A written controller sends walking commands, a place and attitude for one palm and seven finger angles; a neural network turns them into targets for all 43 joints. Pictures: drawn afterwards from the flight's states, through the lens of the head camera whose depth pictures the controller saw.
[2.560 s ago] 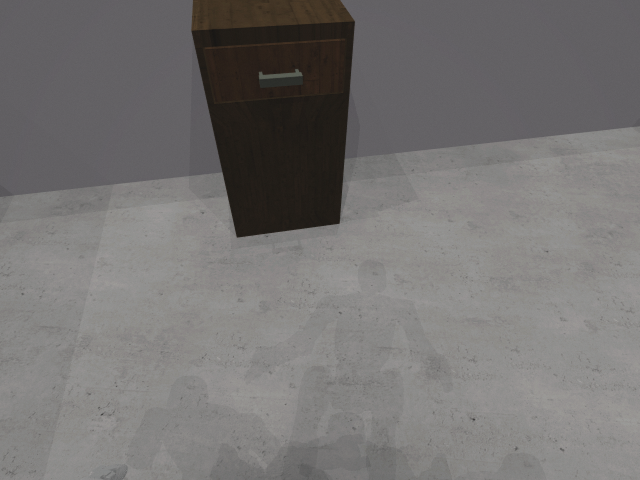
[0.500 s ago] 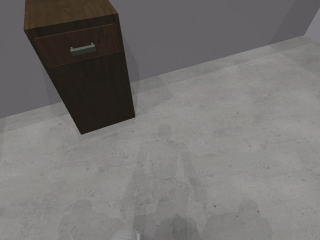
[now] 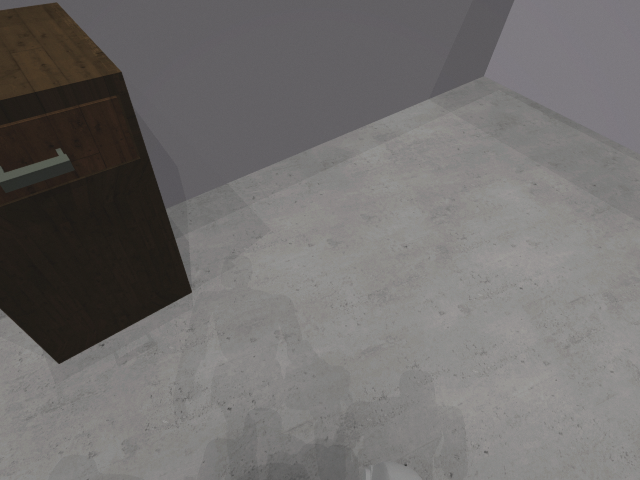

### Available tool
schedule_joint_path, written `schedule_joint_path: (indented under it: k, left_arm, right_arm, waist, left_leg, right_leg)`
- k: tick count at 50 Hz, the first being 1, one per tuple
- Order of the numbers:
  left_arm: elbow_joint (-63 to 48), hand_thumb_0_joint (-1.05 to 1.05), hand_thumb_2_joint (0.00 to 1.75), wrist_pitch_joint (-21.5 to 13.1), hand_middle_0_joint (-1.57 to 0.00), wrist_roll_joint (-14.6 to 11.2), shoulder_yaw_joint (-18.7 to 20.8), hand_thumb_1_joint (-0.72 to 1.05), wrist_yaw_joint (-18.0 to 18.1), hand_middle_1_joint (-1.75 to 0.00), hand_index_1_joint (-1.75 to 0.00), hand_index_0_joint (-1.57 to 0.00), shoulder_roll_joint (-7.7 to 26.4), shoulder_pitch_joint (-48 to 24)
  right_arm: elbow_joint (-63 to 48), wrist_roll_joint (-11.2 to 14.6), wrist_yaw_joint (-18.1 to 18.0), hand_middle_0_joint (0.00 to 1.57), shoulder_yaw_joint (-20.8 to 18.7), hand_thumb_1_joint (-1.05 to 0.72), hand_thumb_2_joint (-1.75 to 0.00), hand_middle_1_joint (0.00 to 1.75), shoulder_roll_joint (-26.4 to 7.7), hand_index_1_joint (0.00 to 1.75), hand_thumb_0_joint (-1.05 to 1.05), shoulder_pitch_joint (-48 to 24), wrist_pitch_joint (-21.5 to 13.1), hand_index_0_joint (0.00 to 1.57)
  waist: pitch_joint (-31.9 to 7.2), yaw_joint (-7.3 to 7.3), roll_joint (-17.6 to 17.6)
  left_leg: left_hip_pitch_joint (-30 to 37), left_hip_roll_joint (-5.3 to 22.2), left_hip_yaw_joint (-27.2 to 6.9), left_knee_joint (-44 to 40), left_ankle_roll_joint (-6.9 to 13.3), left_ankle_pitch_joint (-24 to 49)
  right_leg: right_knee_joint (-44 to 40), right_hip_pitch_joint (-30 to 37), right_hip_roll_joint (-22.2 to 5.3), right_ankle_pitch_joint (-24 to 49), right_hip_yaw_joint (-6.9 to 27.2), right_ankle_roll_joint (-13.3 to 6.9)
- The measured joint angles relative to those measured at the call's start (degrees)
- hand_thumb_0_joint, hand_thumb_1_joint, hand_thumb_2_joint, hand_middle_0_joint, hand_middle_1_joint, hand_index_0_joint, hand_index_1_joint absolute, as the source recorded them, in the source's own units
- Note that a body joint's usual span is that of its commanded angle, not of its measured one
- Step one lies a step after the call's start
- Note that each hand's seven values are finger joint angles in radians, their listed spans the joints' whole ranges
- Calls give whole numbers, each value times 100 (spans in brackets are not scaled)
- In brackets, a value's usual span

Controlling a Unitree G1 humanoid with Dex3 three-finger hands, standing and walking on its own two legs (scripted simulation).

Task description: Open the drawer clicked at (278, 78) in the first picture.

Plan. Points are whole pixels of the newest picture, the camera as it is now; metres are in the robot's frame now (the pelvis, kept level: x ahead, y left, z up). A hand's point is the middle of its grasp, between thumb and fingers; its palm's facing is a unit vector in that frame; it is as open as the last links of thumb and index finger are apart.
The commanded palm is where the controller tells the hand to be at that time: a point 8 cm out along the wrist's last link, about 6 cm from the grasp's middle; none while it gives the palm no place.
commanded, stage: walk to a spot facing it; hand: left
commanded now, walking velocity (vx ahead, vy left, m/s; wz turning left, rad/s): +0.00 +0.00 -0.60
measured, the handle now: (33, 167) +0.63 +0.64 -0.06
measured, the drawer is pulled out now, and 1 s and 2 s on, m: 0.00 0.00 0.00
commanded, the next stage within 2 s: turn to face it in 0.22 s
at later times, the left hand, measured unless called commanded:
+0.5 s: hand (272, 379) +0.30 +0.10 -0.16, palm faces -0.25 -0.95 -0.21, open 7.3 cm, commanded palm none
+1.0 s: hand (189, 431) +0.21 +0.21 -0.17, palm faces +0.12 -0.96 -0.26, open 7.3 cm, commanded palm none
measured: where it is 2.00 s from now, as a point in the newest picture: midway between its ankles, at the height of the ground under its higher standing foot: outside the picture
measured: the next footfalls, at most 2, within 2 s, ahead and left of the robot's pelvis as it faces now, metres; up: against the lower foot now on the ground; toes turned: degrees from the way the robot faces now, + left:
right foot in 0.32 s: +0.22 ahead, -0.15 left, +0.00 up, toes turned -18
left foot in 0.70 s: +0.23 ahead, +0.08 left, +0.00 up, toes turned +4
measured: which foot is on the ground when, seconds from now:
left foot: down 0.00-0.32, up 0.34-0.68, down 0.70-1.00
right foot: up 0.00-0.30, down 0.32-0.70, up 0.72-1.00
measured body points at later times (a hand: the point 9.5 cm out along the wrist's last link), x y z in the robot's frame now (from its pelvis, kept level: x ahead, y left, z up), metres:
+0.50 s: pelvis +0.14 -0.04 -0.01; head +0.17 -0.06 +0.44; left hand +0.31 +0.15 -0.14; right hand +0.09 -0.27 -0.17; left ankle +0.13 +0.10 -0.66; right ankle +0.18 -0.14 -0.74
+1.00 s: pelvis +0.16 -0.02 +0.01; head +0.19 +0.00 +0.45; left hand +0.20 +0.26 -0.15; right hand +0.22 -0.26 -0.13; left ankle +0.19 +0.07 -0.74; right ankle +0.15 -0.18 -0.67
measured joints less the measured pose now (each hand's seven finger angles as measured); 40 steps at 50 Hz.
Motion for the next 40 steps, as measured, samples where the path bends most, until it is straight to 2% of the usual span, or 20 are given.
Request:
schedule_joint_path:
  k: [4,9,14,15,16,17,18,20,22,24,27,32,34,35,36,38,40]
  left_arm:
    - [-271,0,90,96,-20,20,37,92,-58,-30,-30,-20,15,-413]
    - [-436,0,90,196,-19,-7,-25,92,-86,-30,-30,-19,-27,-860]
    - [-537,0,90,199,-20,-22,-103,91,-92,-30,-30,-20,-93,-1133]
    - [-566,0,90,154,-20,-18,-132,91,-96,-30,-30,-20,-101,-1154]
    - [-607,0,90,74,-20,-12,-170,91,-102,-30,-30,-20,-74,-1155]
    - [-623,0,90,-27,-20,-23,-182,91,-75,-30,-30,-20,-82,-1183]
    - [-630,0,90,-93,-20,-68,-213,91,-27,-30,-30,-20,-117,-1215]
    - [-607,0,90,-129,-20,-115,-292,91,63,-30,-30,-20,-201,-1206]
    - [-509,0,90,-109,-20,-119,-355,91,153,-30,-30,-20,-298,-1135]
    - [-365,0,90,-81,-20,-101,-413,91,215,-30,-30,-20,-393,-1056]
    - [-205,0,90,-25,-20,-84,-476,91,235,-30,-30,-20,-515,-975]
    - [-233,-1,90,0,-21,-75,-426,92,258,-30,-30,-21,-576,-917]
    - [-258,-1,90,30,-21,-85,-385,91,265,-30,-30,-21,-537,-850]
    - [-278,-1,90,61,-21,-101,-356,91,262,-30,-30,-21,-508,-799]
    - [-283,-1,90,108,-21,-121,-310,91,260,-30,-30,-21,-451,-754]
    - [-256,0,90,217,-20,-110,-227,91,263,-30,-30,-20,-318,-647]
    - [-189,0,90,267,-20,-92,-150,91,244,-30,-30,-20,-185,-570]
  right_arm:
    - [182,-1,4,20,-22,-94,-90,30,-203,30,-2,403,47,20]
    - [311,-23,39,20,-7,-92,-90,30,-282,29,-1,722,170,20]
    - [331,-58,72,20,-7,-91,-90,30,-243,29,0,895,315,20]
    - [323,-52,84,20,-5,-91,-90,30,-234,29,0,944,343,20]
    - [302,-30,107,20,3,-91,-90,30,-200,29,0,1025,376,20]
    - [294,2,126,20,15,-91,-90,30,-194,29,0,1004,430,20]
    - [285,27,109,20,28,-90,-90,30,-211,29,0,906,494,20]
    - [268,45,56,20,39,-90,-90,30,-234,29,0,672,580,20]
    - [236,21,31,20,58,-90,-90,30,-239,29,0,456,618,20]
    - [178,4,25,20,82,-91,-90,30,-213,29,0,311,619,19]
    - [123,9,44,20,124,-91,-90,30,-118,29,0,257,609,19]
    - [187,11,89,20,122,-92,-90,30,-20,29,1,254,697,20]
    - [153,9,130,20,107,-93,-90,30,-37,29,1,282,705,20]
    - [113,0,150,20,94,-92,-90,30,-56,29,1,309,689,20]
    - [87,-21,160,20,82,-92,-90,30,-43,29,1,297,680,20]
    - [10,-59,159,20,70,-92,-90,30,-20,29,1,258,652,20]
    - [-51,-60,132,20,66,-92,-90,30,-8,29,0,231,611,20]
  waist:
    - [-24,-109,42]
    - [171,-319,167]
    - [364,-524,285]
    - [383,-540,327]
    - [366,-562,304]
    - [387,-531,320]
    - [464,-532,375]
    - [550,-544,454]
    - [499,-555,505]
    - [369,-592,535]
    - [149,-607,518]
    - [-9,-421,374]
    - [-34,-372,310]
    - [-61,-366,294]
    - [-58,-350,212]
    - [-37,-341,122]
    - [-4,-341,95]
  left_leg:
    - [474,-46,280,-426,-15,-56]
    - [890,64,559,-481,-151,-337]
    - [1057,355,866,48,-417,-921]
    - [1015,479,893,338,-480,-1099]
    - [838,603,859,870,-522,-1261]
    - [482,683,600,1728,-568,-1473]
    - [83,642,151,2614,-587,-1674]
    - [-569,431,-562,3868,-579,-1677]
    - [-1016,314,-913,4304,-568,-1354]
    - [-1239,266,-1084,4010,-555,-1062]
    - [-1228,226,-1143,3065,-531,-913]
    - [-853,120,-944,1822,-496,-936]
    - [-593,83,-823,1212,-469,-647]
    - [-513,50,-847,919,-378,-452]
    - [-572,-34,-863,966,-234,-426]
    - [-621,-141,-882,970,-10,-443]
    - [-552,-220,-935,705,66,-312]
  right_leg:
    - [-615,-486,-214,574,-45,174]
    - [-1995,-332,-258,701,-203,241]
    - [-2991,265,-41,354,-395,89]
    - [-3252,485,45,355,-460,36]
    - [-3554,745,78,599,-499,-105]
    - [-3439,697,136,480,-491,-287]
    - [-3246,647,195,314,-483,-371]
    - [-3212,749,283,157,-462,-392]
    - [-3477,949,350,231,-446,-310]
    - [-3783,1143,381,333,-470,-307]
    - [-4094,1393,345,383,-599,-288]
    - [-4114,1623,160,244,-930,-163]
    - [-3899,1599,49,92,-1080,-74]
    - [-3707,1524,-17,-22,-1157,-20]
    - [-3433,1403,-91,-331,-1110,86]
    - [-2458,1006,-55,-1039,-722,218]
    - [-1527,643,13,-1059,-388,296]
